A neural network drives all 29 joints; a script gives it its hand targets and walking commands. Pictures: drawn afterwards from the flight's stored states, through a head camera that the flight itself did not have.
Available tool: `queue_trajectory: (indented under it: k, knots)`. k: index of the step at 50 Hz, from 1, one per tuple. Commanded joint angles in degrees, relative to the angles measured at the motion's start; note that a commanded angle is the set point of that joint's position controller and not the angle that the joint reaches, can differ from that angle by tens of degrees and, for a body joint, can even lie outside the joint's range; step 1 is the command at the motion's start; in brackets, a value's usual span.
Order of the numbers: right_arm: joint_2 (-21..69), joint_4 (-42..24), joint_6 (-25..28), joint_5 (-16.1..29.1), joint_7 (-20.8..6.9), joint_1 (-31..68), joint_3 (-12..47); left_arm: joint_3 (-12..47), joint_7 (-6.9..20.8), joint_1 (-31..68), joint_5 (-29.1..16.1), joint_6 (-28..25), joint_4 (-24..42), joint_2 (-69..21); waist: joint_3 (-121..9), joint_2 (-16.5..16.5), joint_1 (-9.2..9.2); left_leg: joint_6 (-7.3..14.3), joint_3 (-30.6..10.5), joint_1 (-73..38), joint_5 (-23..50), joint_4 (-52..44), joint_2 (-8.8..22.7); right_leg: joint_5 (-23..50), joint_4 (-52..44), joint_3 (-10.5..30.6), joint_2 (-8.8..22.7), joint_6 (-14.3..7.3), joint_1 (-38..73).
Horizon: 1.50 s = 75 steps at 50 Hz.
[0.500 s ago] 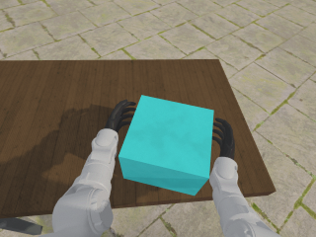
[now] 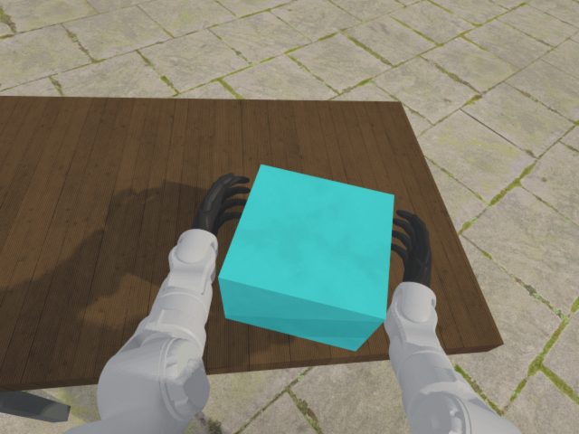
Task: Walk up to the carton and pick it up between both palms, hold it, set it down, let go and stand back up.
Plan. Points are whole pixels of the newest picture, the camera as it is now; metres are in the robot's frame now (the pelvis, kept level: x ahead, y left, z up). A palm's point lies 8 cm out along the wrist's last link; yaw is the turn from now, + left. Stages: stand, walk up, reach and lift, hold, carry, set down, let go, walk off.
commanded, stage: set down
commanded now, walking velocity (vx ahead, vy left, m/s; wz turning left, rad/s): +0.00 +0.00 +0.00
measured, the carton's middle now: (308, 257) +0.38 +0.01 -0.03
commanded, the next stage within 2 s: none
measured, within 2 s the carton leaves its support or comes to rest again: neither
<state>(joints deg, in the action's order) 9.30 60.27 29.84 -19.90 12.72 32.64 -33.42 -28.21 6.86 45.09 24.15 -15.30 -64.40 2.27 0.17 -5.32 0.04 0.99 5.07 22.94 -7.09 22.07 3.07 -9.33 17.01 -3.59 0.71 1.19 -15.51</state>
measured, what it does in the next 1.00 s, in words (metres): stands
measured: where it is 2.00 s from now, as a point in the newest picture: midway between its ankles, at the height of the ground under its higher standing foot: outside the picture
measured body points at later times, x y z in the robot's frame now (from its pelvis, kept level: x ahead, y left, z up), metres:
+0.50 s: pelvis -0.01 +0.00 -0.01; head +0.07 +0.06 +0.43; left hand +0.42 +0.16 +0.01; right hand +0.36 -0.15 +0.01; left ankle +0.04 +0.11 -0.75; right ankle -0.02 -0.13 -0.75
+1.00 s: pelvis +0.01 +0.01 -0.02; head +0.09 +0.05 +0.42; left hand +0.43 +0.18 -0.03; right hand +0.38 -0.15 -0.03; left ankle +0.04 +0.11 -0.75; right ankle -0.02 -0.13 -0.75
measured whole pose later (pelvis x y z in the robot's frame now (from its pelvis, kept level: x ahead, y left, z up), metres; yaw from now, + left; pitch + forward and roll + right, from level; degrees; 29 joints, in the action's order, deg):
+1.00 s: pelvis +0.01 +0.01 -0.02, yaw -2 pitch +18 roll -3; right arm 2.5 75.1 30.5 2.2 14.2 38.6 -12.0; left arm -12.6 0.6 45.9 3.2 -23.2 -80.0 11.4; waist -9.1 -1.0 2.6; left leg 1.8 4.8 41.4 -14.5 37.8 4.5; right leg -15.8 31.7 -2.3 0.1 2.3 -33.8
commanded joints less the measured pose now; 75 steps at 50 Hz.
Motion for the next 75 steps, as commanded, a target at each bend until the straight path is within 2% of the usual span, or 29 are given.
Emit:
queue_trajectory:
  k: [1,6,20,27,31,32,35,37,39,40,44,46,50,52,53,54,57,59,60,61,62,63,64,65,67,68,72,74,75]
  knots:
    - [29.74,5.72,-0.3,-8.5,-7.83,24.24,16.47,11.21,4.09,24.05,3.05,-2.15,-1.65,-27.05,-20.11,7.79,-0.54,-0.87,1.47,-11.77,4.51,-1.38,-1.39,1.49,-0.81,-1.92,-2.22,-1.12,1.46]
    - [29.8,7.71,-0.22,-8.74,-8.25,24.37,15.29,10.62,3.76,23.1,3.85,-2.54,-3.48,-27.33,-19.7,8.47,-1.27,-1.0,1.45,-11.86,6.38,0.07,-1.02,1.66,-0.24,-1.9,-2.29,-1.44,0.19]
    - [29.06,10.66,-0.28,-9.58,-8.47,23.82,12.59,8.53,3.8,23.86,4.67,-3.69,-6.62,-25.05,-17.82,7.69,-1.09,-0.42,0.83,-7.78,0.52,1.06,-1.13,-2.28,1.66,-1.68,-2.19,-1.21,-2.95]
    - [23.66,11.7,0.0,-7.52,-7.44,22.09,11.57,7.16,2.87,21.67,4.06,-3.34,-6.88,-20.02,-17.56,9.49,-2.01,-0.68,0.7,-8.15,0.93,2.37,-0.81,-2.07,2.72,-1.4,-2.35,-1.3,-3.69]
    - [18.95,12.19,0.22,-5.72,-6.84,22.18,10.05,6.94,1.59,21.45,2.58,-3.6,-6.26,-15.59,-19.25,9.71,-1.26,-1.02,0.38,-8.14,1.9,3.59,-0.78,-1.33,3.02,-1.16,-2.46,-1.2,-4.89]
    - [16.66,11.97,0.13,-4.81,-6.63,21.59,10.88,5.87,1.17,21.14,2.44,-3.53,-6.44,-12.51,-18.97,9.07,-2.17,-0.69,0.45,-8.18,1.51,3.29,-0.78,-1.22,3.21,-1.1,-2.68,-1.07,-4.12]
    - [6.46,10.76,-0.01,-0.49,-4.76,20.83,10.38,7.5,-1.38,20.72,-2.19,-3.83,-4.55,-2.88,-22.2,9.53,-0.49,-0.85,0.03,-7.48,-0.05,4.27,-1.02,-0.35,4.41,-0.84,-2.79,-0.7,-4.71]
    - [-2.02,10.45,-0.11,5.6,-2.4,20.32,12.32,9.72,-4.18,20.63,-8.02,-4.33,-3.22,5.74,-24.99,9.49,-0.51,-1.03,-0.23,-8.2,1.19,5.84,-1.38,1.3,5.65,-0.15,-2.98,-0.14,-5.42]
    - [-3.03,9.62,-0.86,13.13,-0.67,23.19,17.72,12.21,-6.44,22.96,-13.49,-4.64,-4.58,9.73,-28.37,9.23,-1.41,-0.87,0.06,-6.39,3.0,8.36,-1.8,2.86,7.07,0.8,-3.08,0.31,-6.93]
    - [-3.04,10.15,-1.28,15.58,-0.09,23.31,19.27,13.62,-6.82,23.27,-15.76,-5.17,-5.18,10.43,-31.12,8.87,-0.69,-0.75,-0.12,-5.28,4.36,9.69,-2.3,4.36,8.23,0.88,-2.99,0.75,-7.26]
    - [-5.75,7.73,0.87,20.34,1.07,23.23,22.58,14.63,-6.77,23.75,-20.79,-9.59,-8.04,14.33,-42.88,8.75,0.02,-2.17,-0.08,-4.65,19.37,16.6,-3.16,15.95,13.72,1.18,-3.57,1.06,-8.29]
    - [-9.93,7.73,2.52,21.55,1.28,23.74,22.93,15.35,-6.32,23.69,-21.69,-11.13,-7.29,15.87,-47.56,10.9,1.05,-3.79,-0.78,-7.88,27.28,19.02,-2.98,22.21,15.78,0.43,-3.99,1.02,-9.4]
    - [-16.96,8.13,4.46,27.42,0.86,23.68,24.62,20.15,-5.69,23.39,-24.62,-10.6,-3.17,16.26,-50.81,15.83,4.23,-7.89,-4.34,-20.77,42.43,22.51,-1.12,22.07,15.27,-1.96,-6.12,0.29,-17.35]
    - [-18.13,7.74,4.26,28.8,0.77,22.63,25.4,20.69,-4.75,21.43,-25.22,-9.7,-4.57,17.67,-47.13,14.05,4.36,-7.63,-4.46,-19.8,40.06,21.44,-1.09,18.99,13.9,-1.85,-6.32,-0.15,-17.59]
    - [-19.39,7.25,3.88,29.99,0.86,24.6,25.87,21.51,-4.54,23.08,-26.02,-9.19,-4.32,19.22,-46.55,14.55,4.28,-7.73,-4.47,-18.98,36.92,21.73,-1.29,17.0,13.54,-1.65,-6.08,-0.16,-18.21]
    - [-17.8,9.5,3.2,31.04,0.57,23.56,27.82,22.29,-4.11,21.88,-26.65,-8.59,-8.88,19.46,-42.79,13.03,3.44,-6.86,-4.22,-15.56,33.17,21.51,-1.58,15.03,13.75,-1.35,-5.61,-0.09,-18.41]
    - [-18.37,7.52,0.85,33.13,-0.06,25.57,30.41,24.45,-3.69,23.37,-30.36,-8.57,-10.09,21.62,-39.76,9.56,3.5,-5.2,-3.91,-8.75,22.12,19.4,-2.15,10.01,14.16,-0.82,-4.38,0.28,-17.01]
    - [-18.2,6.02,-1.16,35.7,-0.98,26.49,33.38,26.87,-3.72,24.58,-33.76,-8.66,-11.69,22.41,-38.06,9.07,3.01,-4.36,-4.48,-7.18,17.55,19.01,-2.13,5.0,14.74,-0.66,-4.0,0.2,-18.98]
    - [-20.06,1.83,-2.24,37.2,-1.42,28.16,33.58,28.33,-3.77,26.44,-35.67,-8.52,-7.78,23.33,-41.19,10.12,3.11,-4.36,-4.52,-8.74,17.6,18.8,-2.08,5.15,14.91,-0.86,-3.86,0.0,-19.1]
    - [-21.38,3.59,-4.04,38.36,-1.81,28.82,34.07,30.56,-3.71,26.94,-37.29,-7.76,-9.87,23.07,-39.83,11.36,4.21,-4.38,-5.35,-9.05,15.54,18.37,-1.59,2.35,14.38,-0.99,-3.82,-0.45,-20.93]
    - [-21.95,0.17,-5.17,39.1,-2.11,29.18,34.59,31.09,-3.75,27.67,-38.69,-7.13,-7.66,23.7,-40.82,11.66,3.37,-4.48,-5.0,-9.92,14.34,18.03,-1.63,0.46,14.16,-1.21,-3.76,-0.71,-21.45]
    - [-22.02,0.85,-6.52,39.21,-2.37,28.11,34.62,33.6,-3.57,26.49,-39.88,-6.7,-8.3,22.82,-40.63,12.4,4.61,-4.26,-5.89,-11.11,13.58,17.9,-1.41,-0.76,14.13,-1.37,-3.64,-0.96,-23.11]
    - [-21.03,0.94,-7.87,39.03,-2.41,30.23,35.16,33.85,-3.19,29.19,-40.62,-6.26,-9.65,23.28,-38.27,12.24,4.28,-4.04,-5.75,-9.88,10.25,17.31,-1.19,-3.33,13.64,-0.97,-3.27,-1.09,-23.82]
    - [-22.45,-4.33,-9.03,39.65,-2.59,31.23,35.21,34.39,-3.18,30.34,-41.69,-5.77,-5.02,23.99,-42.47,12.86,3.78,-3.82,-5.31,-11.87,10.89,17.2,-1.28,-2.4,13.35,-1.62,-3.04,-1.3,-22.51]
    - [-23.84,-2.93,-12.25,40.19,-2.82,31.8,35.66,35.5,-3.21,31.82,-43.08,-3.86,-4.84,25.31,-41.15,14.21,3.76,-3.99,-5.72,-13.0,7.87,16.37,-1.07,-4.3,13.03,-1.59,-2.83,-1.32,-23.23]
    - [-23.9,-3.03,-13.39,40.12,-2.97,30.85,35.31,36.59,-3.24,31.61,-43.17,-3.3,-2.52,24.07,-41.74,15.31,4.83,-4.08,-6.26,-14.75,7.78,15.97,-1.0,-3.84,12.64,-1.83,-2.77,-1.55,-23.36]
    - [-26.41,-9.19,-17.0,39.5,-2.22,33.62,33.96,34.76,-3.32,33.82,-43.03,0.32,3.73,26.79,-43.73,15.0,4.61,-4.33,-5.77,-17.89,9.52,14.32,-1.28,0.33,11.28,-1.62,-2.98,-0.9,-19.83]
    - [-24.46,-8.14,-19.39,38.05,-1.42,32.55,33.3,34.21,-2.86,32.49,-42.22,2.7,0.64,26.96,-38.72,11.76,5.52,-3.62,-5.26,-16.21,5.13,12.37,-1.52,-1.47,9.27,-1.31,-2.68,-0.65,-17.51]
    - [-23.94,-9.82,-20.44,37.72,-1.03,33.69,33.12,33.74,-2.68,33.9,-42.25,3.61,3.76,27.12,-38.61,12.33,4.81,-3.63,-5.27,-16.3,4.41,11.4,-1.43,-1.19,9.19,-1.27,-2.45,-0.55,-15.97]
